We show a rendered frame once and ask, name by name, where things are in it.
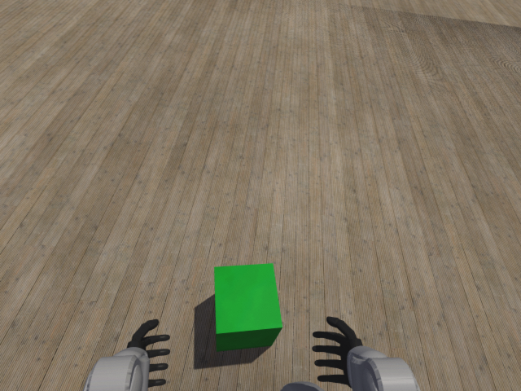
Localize carton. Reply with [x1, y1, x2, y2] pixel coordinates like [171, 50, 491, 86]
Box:
[214, 263, 282, 352]

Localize robot right forearm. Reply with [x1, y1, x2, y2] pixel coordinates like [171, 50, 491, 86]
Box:
[347, 345, 421, 391]

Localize robot left forearm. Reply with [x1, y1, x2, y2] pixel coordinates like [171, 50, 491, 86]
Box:
[83, 347, 150, 391]

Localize left robot hand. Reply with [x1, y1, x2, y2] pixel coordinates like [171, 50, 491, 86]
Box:
[127, 319, 170, 388]

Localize right robot hand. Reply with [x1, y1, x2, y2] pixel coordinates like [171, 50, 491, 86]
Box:
[312, 317, 363, 388]

